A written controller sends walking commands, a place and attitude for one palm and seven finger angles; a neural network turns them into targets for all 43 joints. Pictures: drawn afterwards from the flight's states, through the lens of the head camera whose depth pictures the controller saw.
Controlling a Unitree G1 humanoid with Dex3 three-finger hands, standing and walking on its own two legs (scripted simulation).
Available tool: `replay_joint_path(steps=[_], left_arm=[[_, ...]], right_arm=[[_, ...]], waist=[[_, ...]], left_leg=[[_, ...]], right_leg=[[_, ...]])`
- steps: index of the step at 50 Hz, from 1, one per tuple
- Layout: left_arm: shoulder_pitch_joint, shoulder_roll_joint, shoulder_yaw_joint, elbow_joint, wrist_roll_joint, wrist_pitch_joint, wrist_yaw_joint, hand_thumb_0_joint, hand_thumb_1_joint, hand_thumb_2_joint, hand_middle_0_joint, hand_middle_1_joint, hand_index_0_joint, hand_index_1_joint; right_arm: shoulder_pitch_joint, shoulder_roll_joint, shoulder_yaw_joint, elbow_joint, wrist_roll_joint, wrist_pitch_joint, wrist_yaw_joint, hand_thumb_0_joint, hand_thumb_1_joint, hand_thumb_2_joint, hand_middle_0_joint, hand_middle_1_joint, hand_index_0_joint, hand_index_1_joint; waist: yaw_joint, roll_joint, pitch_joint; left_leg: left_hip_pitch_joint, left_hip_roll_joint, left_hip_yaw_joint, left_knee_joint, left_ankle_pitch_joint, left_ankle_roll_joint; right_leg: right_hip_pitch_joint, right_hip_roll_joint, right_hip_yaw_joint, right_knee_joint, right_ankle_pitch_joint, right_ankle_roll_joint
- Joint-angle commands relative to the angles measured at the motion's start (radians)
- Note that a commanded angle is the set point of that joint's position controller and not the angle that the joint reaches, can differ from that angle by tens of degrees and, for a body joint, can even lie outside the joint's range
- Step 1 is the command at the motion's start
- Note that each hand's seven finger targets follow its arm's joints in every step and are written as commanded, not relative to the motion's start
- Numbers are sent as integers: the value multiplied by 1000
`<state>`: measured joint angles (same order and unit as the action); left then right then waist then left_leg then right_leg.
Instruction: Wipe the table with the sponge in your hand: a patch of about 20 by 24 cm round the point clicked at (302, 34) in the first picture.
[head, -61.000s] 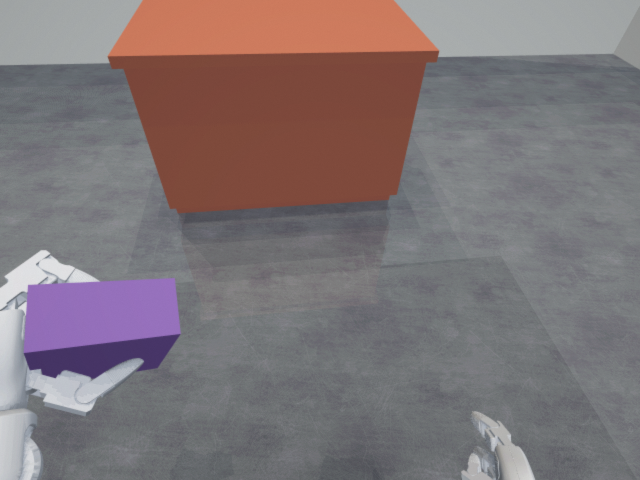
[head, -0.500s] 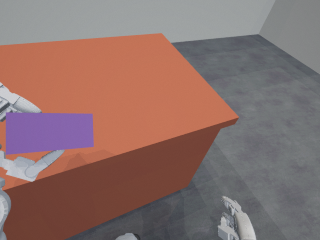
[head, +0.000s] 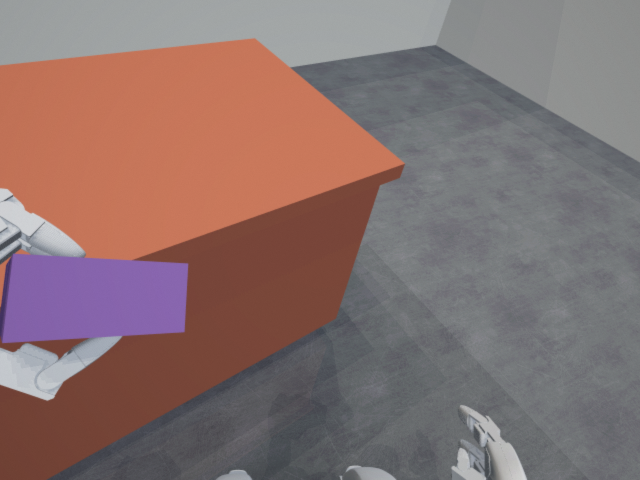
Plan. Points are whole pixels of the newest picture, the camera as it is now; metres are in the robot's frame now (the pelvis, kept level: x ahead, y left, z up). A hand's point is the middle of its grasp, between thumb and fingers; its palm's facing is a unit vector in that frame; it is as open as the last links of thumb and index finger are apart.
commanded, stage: stop stepping back and stand still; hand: left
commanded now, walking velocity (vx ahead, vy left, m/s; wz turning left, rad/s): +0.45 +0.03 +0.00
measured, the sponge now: (113, 296) +0.24 +0.20 +0.18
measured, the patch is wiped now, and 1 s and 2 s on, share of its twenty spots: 1.00 1.00 1.00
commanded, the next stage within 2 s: stand and wait in 1.42 s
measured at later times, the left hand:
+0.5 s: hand out of the picture +0.03 +0.22 +0.22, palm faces +0.49 -0.79 -0.36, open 9.8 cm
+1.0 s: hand out of the picture -0.07 +0.17 +0.22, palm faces +0.51 -0.76 -0.41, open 9.8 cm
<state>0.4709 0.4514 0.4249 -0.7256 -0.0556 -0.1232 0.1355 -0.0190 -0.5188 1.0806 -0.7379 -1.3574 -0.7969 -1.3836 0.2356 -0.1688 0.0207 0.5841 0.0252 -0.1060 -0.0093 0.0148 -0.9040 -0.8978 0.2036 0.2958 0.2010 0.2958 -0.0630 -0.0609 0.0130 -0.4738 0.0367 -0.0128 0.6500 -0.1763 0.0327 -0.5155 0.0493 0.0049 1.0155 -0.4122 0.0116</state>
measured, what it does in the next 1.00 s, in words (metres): walks backwards: right foot, then left foot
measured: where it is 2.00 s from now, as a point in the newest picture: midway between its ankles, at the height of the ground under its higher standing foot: outside the picture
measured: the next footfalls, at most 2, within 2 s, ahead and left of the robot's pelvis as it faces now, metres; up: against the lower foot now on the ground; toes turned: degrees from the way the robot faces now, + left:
right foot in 0.12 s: +0.01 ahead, -0.12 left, +0.00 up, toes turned -1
left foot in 0.34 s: -0.10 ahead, +0.12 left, +0.00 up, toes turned +6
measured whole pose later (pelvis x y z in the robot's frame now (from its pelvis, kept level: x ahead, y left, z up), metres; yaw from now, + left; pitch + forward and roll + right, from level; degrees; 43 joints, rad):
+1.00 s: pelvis -0.25 -0.09 +0.00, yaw +6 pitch -1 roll +2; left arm 0.41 0.42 0.40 -0.46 -0.05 -0.14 0.11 -0.02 -0.52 1.08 -0.74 -1.36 -0.80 -1.38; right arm 0.29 -0.21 0.00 0.66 0.05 -0.16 -0.05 0.01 -0.90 -0.90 0.20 0.30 0.20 0.30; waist -0.05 0.00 -0.11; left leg -0.28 0.02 0.07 0.61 -0.32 0.01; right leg -0.54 -0.02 -0.04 1.01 -0.38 -0.01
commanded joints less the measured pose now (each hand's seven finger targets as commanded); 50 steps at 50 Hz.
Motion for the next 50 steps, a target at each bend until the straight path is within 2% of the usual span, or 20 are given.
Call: replay_joint_path(steps=[1, 3, 5, 7, 11, 15, 17, 18, 19, 21, 25, 27, 28, 30, 33, 39, 42, 43, 46, 50], left_arm=[[-77, 165, 127, -201, 6, -53, 30, 0, 100, 1300, -1200, -1600, -1200, -1600], [-93, 163, 122, -96, 6, -39, 16, 0, 100, 1300, -1200, -1600, -1200, -1600], [-149, 173, 81, -2, 18, -38, -16, 0, 100, 1300, -1200, -1600, -1200, -1600], [-266, 116, 21, 54, 0, -31, -38, 0, 100, 1300, -1200, -1600, -1200, -1600], [-365, 132, -7, 47, 7, -42, -44, 0, 100, 1300, -1200, -1600, -1200, -1600], [-257, 145, 34, -51, -6, -39, -4, 0, 100, 1300, -1200, -1600, -1200, -1600], [-297, 161, 63, -148, -3, -54, 1, 0, 100, 1300, -1200, -1600, -1200, -1600], [-265, 203, 120, -124, 23, -62, -9, 0, 100, 1300, -1200, -1600, -1200, -1600], [-319, 205, 99, -148, 10, -65, -8, 0, 100, 1300, -1200, -1600, -1200, -1600], [-318, 188, 98, -33, 16, -80, -16, 0, 100, 1300, -1200, -1600, -1200, -1600], [-288, 129, 70, 94, 3, -69, -21, 0, 100, 1300, -1200, -1600, -1200, -1600], [-255, 108, 51, 117, 9, -54, -27, 0, 100, 1300, -1200, -1600, -1200, -1600], [-253, 118, 45, 102, 13, -51, -35, 0, 100, 1300, -1200, -1600, -1200, -1600], [-309, 145, 47, 23, -8, -70, -46, 0, 100, 1300, -1200, -1600, -1200, -1600], [-263, 147, 60, 1, -19, -71, -52, 0, 100, 1300, -1200, -1600, -1200, -1600], [-218, 170, 84, -85, -5, -63, 3, 0, 100, 1300, -1200, -1600, -1200, -1600], [-207, 174, 111, -67, -1, -69, 12, 0, 100, 1300, -1200, -1600, -1200, -1600], [-260, 201, 110, -58, 8, -76, 14, 0, 100, 1300, -1200, -1600, -1200, -1600], [-177, 147, 91, 76, 5, -87, -1, 0, 100, 1300, -1200, -1600, -1200, -1600], [-153, 113, 71, 70, -2, -75, -15, 0, 100, 1300, -1200, -1600, -1200, -1600]], right_arm=[[-132, -168, -42, -126, -11, -48, -30, 0, -900, -900, 200, 300, 200, 300], [-113, -165, -38, -125, -17, -36, -42, 0, -900, -900, 200, 300, 200, 300], [-84, -153, -46, -108, -15, -9, -48, 0, -900, -900, 200, 300, 200, 300], [-89, -173, -56, -111, 27, -17, -45, 0, -900, -900, 200, 300, 200, 300], [-134, -168, -42, -105, 23, 15, -39, 0, -900, -900, 200, 300, 200, 300], [-92, -161, -32, -124, 19, -43, -71, 0, -900, -900, 200, 300, 200, 300], [-97, -188, -42, -147, 7, -59, -72, 0, -900, -900, 200, 300, 200, 300], [-82, -165, -53, -130, 6, -87, -65, 0, -900, -900, 200, 300, 200, 300], [-81, -139, -42, -121, 18, -87, -47, 0, -900, -900, 200, 300, 200, 300], [-88, -134, -38, -67, 20, -108, -30, 0, -900, -900, 200, 300, 200, 300], [-108, -183, -45, -99, 12, -94, -47, 0, -900, -900, 200, 300, 200, 300], [-103, -179, -46, -122, 8, -70, -53, 0, -900, -900, 200, 300, 200, 300], [-103, -168, -56, -132, 13, -59, -48, 0, -900, -900, 200, 300, 200, 300], [-64, -185, -68, -129, 29, -66, -29, 0, -900, -900, 200, 300, 200, 300], [-109, -153, -46, -69, 27, -38, -16, 0, -900, -900, 200, 300, 200, 300], [-84, -135, -32, -99, 9, -80, -67, 0, -900, -900, 200, 300, 200, 300], [-77, -168, -55, -126, 6, -101, -69, 0, -900, -900, 200, 300, 200, 300], [-83, -148, -51, -100, 13, -107, -59, 0, -900, -900, 200, 300, 200, 300], [-63, -157, -62, -33, 29, -112, -38, 0, -900, -900, 200, 300, 200, 300], [-77, -193, -62, -91, 14, -92, -51, 0, -900, -900, 200, 300, 200, 300]], waist=[[65, 412, -150], [86, 340, -171], [72, -96, -153], [29, -269, -100], [17, 83, -23], [40, 110, -168], [46, 392, -166], [67, 345, -246], [18, 415, -140], [41, 255, 33], [63, 243, -37], [94, 79, -102], [91, -172, -113], [45, -303, -165], [17, 41, -34], [38, 61, -225], [50, 403, -186], [13, 433, -84], [49, 136, 35], [55, 189, -46]], left_leg=[[-86, 108, -203, -425, -566, 2], [-79, 59, -128, -281, -503, -27], [13, -107, 70, 441, -384, -47], [-90, -50, -102, 901, -183, -37], [54, 55, -45, 551, -206, 21], [258, -16, 61, -87, -305, 56], [244, 194, -264, -359, -330, 144], [224, 212, -154, -291, 56, 160], [122, 263, -364, -341, -112, 205], [-10, 321, -414, -385, -369, 225], [-139, 185, -155, -227, -432, 111], [-195, 49, -14, 131, -494, 62], [-203, -60, 96, 531, -417, 30], [-198, -79, -82, 921, -244, -20], [-92, 27, -51, 711, -93, 10], [304, -32, 121, -88, -286, 67], [304, 222, -193, -393, -153, 190], [184, 287, -372, -434, -231, 236], [112, 279, -253, -359, -227, 202], [-3, 169, -86, -209, -366, 112]], right_leg=[[272, 42, -109, -215, -41, -24], [419, 34, -125, -501, 30, -56], [261, -188, 57, -792, 246, -161], [40, -353, 263, -795, 293, -216], [-213, -325, 112, -690, 19, -157], [-46, -212, 67, -468, -76, -110], [-99, -7, -101, 11, -64, -15], [-71, -19, -60, 184, -48, 5], [-166, -47, 17, 298, -40, 6], [-267, -125, 144, 330, 22, -17], [200, -82, -31, -222, 54, -19], [419, -38, -107, -491, 125, -36], [378, -158, 64, -631, 167, -100], [163, -370, 511, -807, 109, -157], [-131, -334, 300, -774, -203, -160], [-22, -247, 122, -604, -203, -91], [-90, 9, -106, 118, -96, 12], [-204, -56, 22, 285, -60, -9], [-225, -129, 81, 187, 15, -20], [236, -76, -82, -353, 78, -5]])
